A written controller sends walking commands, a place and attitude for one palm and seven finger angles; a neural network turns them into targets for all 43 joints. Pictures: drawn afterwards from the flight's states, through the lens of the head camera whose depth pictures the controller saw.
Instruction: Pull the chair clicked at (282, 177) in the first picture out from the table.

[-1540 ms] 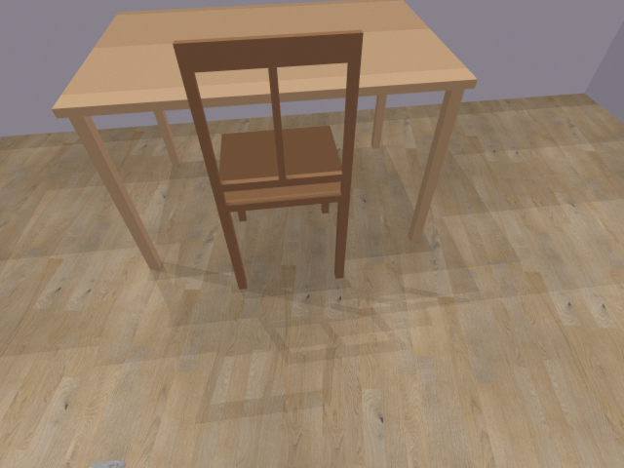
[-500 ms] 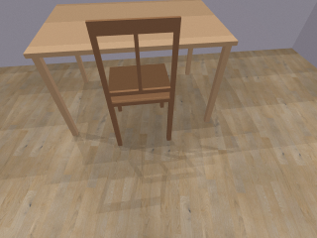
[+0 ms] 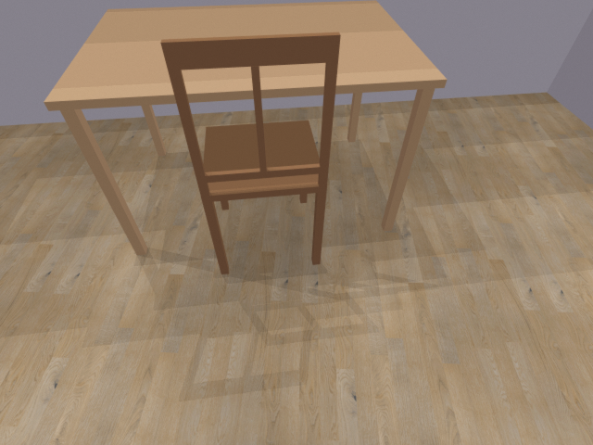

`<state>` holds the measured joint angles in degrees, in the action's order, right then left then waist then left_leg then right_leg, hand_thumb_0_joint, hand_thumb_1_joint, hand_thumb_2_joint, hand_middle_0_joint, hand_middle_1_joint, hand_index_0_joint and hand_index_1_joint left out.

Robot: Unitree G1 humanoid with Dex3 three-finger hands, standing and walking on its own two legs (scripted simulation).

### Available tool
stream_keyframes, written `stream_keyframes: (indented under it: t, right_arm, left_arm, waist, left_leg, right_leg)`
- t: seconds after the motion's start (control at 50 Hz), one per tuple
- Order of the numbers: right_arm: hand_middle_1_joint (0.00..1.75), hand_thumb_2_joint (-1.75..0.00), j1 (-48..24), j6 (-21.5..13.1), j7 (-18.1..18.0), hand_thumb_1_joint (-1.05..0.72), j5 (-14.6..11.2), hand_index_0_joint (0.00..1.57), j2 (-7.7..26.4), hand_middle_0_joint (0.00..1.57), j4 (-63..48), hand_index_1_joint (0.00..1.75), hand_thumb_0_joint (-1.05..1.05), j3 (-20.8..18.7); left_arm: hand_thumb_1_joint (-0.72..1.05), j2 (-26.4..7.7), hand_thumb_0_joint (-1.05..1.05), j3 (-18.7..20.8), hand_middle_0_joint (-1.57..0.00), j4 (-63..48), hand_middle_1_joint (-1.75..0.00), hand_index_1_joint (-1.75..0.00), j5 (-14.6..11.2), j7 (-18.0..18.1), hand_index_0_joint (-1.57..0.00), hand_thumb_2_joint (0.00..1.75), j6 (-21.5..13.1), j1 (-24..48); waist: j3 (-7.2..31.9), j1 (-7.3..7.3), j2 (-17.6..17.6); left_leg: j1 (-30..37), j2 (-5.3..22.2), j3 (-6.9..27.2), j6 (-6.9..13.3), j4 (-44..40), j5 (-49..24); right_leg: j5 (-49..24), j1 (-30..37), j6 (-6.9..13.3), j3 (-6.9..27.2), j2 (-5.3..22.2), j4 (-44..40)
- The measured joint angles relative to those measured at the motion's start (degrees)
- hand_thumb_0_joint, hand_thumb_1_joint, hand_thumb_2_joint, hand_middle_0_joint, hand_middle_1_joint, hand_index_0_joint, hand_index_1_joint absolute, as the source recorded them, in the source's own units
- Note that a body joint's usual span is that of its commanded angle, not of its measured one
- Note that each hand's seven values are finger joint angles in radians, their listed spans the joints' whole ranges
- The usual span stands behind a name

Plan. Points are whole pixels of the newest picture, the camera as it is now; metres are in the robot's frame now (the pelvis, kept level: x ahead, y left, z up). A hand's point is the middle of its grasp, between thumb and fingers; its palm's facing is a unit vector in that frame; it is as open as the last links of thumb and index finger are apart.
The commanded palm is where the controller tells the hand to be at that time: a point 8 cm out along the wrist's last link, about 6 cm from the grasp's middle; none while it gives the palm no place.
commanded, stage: walk to a spot facing it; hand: left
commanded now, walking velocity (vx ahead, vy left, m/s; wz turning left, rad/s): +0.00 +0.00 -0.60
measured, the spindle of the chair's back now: (259, 123) +0.93 +0.16 -0.08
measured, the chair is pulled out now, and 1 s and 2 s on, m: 0.00 0.00 0.00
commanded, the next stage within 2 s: none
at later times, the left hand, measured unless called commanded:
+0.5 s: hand out of the picture +0.04 +0.18 -0.18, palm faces -0.12 -0.95 -0.27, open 7.4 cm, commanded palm none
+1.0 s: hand out of the picture +0.12 +0.20 -0.16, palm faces -0.39 -0.89 -0.23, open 7.4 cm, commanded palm none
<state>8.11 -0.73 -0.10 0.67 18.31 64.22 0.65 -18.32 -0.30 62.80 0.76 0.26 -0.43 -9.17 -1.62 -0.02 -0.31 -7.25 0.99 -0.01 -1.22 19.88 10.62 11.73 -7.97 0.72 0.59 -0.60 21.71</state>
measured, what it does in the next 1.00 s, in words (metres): steps on the spot, turning right: left foot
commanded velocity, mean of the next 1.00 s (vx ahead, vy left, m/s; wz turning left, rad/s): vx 0.07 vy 0.00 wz -0.60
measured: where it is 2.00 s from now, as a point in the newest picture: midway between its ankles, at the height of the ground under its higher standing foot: outside the picture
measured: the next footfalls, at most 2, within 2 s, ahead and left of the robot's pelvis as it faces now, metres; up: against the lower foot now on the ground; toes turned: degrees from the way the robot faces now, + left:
left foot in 0.82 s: +0.01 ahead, +0.13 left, +0.00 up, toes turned -25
right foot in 1.24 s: -0.02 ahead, -0.22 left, +0.00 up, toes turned -47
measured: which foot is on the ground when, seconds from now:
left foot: down 0.00-0.42, up 0.44-0.80, down 0.82-1.00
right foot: down 0.00-0.82, up 0.84-1.00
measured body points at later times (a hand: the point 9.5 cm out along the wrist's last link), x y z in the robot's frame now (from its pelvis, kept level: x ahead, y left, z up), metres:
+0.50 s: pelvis -0.03 -0.02 -0.02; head -0.01 -0.05 +0.42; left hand +0.05 +0.23 -0.16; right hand -0.01 -0.28 -0.18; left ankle -0.02 +0.13 -0.70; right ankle -0.01 -0.10 -0.75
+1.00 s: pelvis -0.05 +0.02 +0.00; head -0.03 +0.04 +0.45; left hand +0.14 +0.24 -0.14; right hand -0.11 -0.24 -0.13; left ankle -0.03 +0.15 -0.75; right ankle -0.07 -0.11 -0.66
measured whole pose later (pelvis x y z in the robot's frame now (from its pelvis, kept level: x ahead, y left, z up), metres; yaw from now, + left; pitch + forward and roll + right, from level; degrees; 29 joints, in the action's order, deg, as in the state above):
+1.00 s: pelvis -0.05 +0.02 +0.00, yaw -28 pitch +0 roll -1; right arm 16.7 -1.1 -1.5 1.4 12.3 52.0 -1.3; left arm -16.8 6.3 51.1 2.2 -3.0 3.6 -14.6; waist 0.3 -1.9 2.1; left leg -6.5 2.3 -2.7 0.0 22.6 16.4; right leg 15.9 -34.8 -2.7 1.3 -1.1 64.4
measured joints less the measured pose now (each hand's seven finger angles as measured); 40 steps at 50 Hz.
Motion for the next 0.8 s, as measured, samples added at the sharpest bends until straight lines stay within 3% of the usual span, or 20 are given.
stream_keyframes:
  t: [0.14, 0.32, 0.38, 0.4, 0.44, 0.48, 0.54, 0.68, 0.8]
  right_arm:
    - [0.3, -0.89, -0.1, 0.3, -0.6, -0.91, 0.1, 0.2, -0.6, 0.2, -1.0, 0.3, 0.0, -0.5]
    - [0.3, -0.89, 2.0, 1.6, -0.9, -0.91, 0.2, 0.2, -4.5, 0.2, -6.9, 0.3, 0.0, -2.1]
    - [0.3, -0.89, 2.6, 2.0, -0.7, -0.91, 0.3, 0.2, -5.2, 0.2, -7.9, 0.3, 0.0, -2.6]
    - [0.3, -0.89, 2.7, 2.1, -0.6, -0.91, 0.3, 0.2, -5.2, 0.2, -8.2, 0.3, 0.0, -2.8]
    - [0.3, -0.89, 2.9, 2.9, -0.6, -0.91, 0.3, 0.2, -4.9, 0.2, -8.5, 0.3, 0.0, -3.4]
    - [0.3, -0.89, 2.4, 3.9, -0.7, -0.91, 0.1, 0.2, -4.9, 0.2, -8.5, 0.3, 0.0, -3.7]
    - [0.3, -0.89, 1.6, 3.8, -0.6, -0.91, 0.2, 0.2, -4.9, 0.2, -9.2, 0.3, 0.0, -3.9]
    - [0.3, -0.89, -0.2, 3.1, -1.0, -0.91, 0.1, 0.2, -5.2, 0.2, -11.7, 0.3, 0.0, -4.0]
    - [0.3, -0.89, -0.8, 1.9, -1.4, -0.91, -0.7, 0.19, -5.5, 0.2, -13.7, 0.3, 0.0, -3.6]
  left_arm:
    - [0.9, 0.5, 0.0, 0.7, -0.2, -0.8, -0.3, -0.3, 0.0, 0.2, -0.2, 0.89, 1.0, -0.9]
    - [0.91, 3.2, 0.0, 2.0, -0.2, -5.7, -0.3, -0.3, 0.4, -0.5, -0.2, 0.89, 3.6, -3.7]
    - [0.91, 4.2, 0.0, 2.6, -0.2, -7.4, -0.3, -0.3, 0.4, -0.9, -0.2, 0.89, 3.7, -4.4]
    - [0.91, 4.8, 0.0, 2.8, -0.2, -7.8, -0.3, -0.3, 0.5, -1.0, -0.2, 0.89, 3.6, -4.7]
    - [0.91, 5.9, 0.0, 2.8, -0.2, -8.8, -0.3, -0.3, 0.8, -0.9, -0.2, 0.89, 3.0, -5.2]
    - [0.91, 6.8, 0.0, 2.8, -0.2, -9.6, -0.3, -0.3, 0.6, -0.4, -0.2, 0.89, 2.5, -5.8]
    - [0.9, 7.8, 0.0, 2.7, -0.2, -10.0, -0.3, -0.3, 0.4, -0.1, -0.2, 0.89, 2.8, -6.5]
    - [0.9, 7.5, 0.0, 3.4, -0.2, -10.4, -0.3, -0.3, 0.5, -0.2, -0.2, 0.89, 2.9, -7.7]
    - [0.9, 5.4, 0.0, 4.3, -0.2, -11.1, -0.3, -0.3, 0.7, -0.1, -0.2, 0.89, 3.9, -6.9]
  waist:
    - [-0.1, -0.75, 0.0]
    - [-1.5, -0.77, 1.1]
    - [-2.6, -1.58, 1.3]
    - [-3.1, -1.58, 0.5]
    - [-3.4, -1.2, -1.3]
    - [-3.5, -1.54, -1.4]
    - [-3.6, -1.85, -1.2]
    - [-2.0, -2.69, 0.7]
    - [-0.4, -3.34, 2.1]
  left_leg:
    - [-0.9, 0.7, -1.7, -0.2, 2.1, 1.1]
    - [-5.3, 2.1, -6.7, -0.3, 10.7, 5.5]
    - [-6.2, 2.9, -8.8, -0.7, 14.3, 7.3]
    - [-6.7, 3.8, -9.0, -1.0, 16.1, 8.3]
    - [-9.9, 4.8, -7.0, -0.9, 22.9, 12.8]
    - [-14.5, 2.6, -2.7, -0.8, 33.5, 16.3]
    - [-18.1, 0.9, -0.3, -0.9, 41.2, 13.4]
    - [-15.5, -0.7, 1.2, -1.3, 33.1, 12.7]
    - [-7.8, -2.5, 2.3, 0.6, 14.7, 11.6]
  right_leg:
    - [0.3, -1.7, 0.1, 1.7, -0.8, 2.0]
    - [4.0, -9.4, 0.2, 6.3, -2.5, 13.4]
    - [7.0, -11.6, -0.1, 3.3, -1.4, 18.7]
    - [7.5, -11.8, 0.9, 2.8, -1.9, 19.4]
    - [7.1, -12.4, 2.9, 1.8, -3.2, 20.1]
    - [6.1, -12.6, 3.0, 2.0, -3.5, 18.8]
    - [2.7, -11.7, 3.3, 3.5, -4.1, 13.9]
    - [-3.6, -11.5, 2.6, 8.7, -5.2, 6.1]
    - [-6.5, -13.4, 0.8, 12.9, -6.9, 4.3]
